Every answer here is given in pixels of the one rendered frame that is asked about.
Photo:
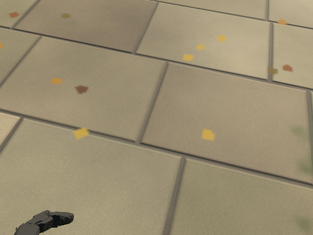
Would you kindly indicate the left robot hand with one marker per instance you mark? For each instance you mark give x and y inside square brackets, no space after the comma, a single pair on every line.
[43,221]

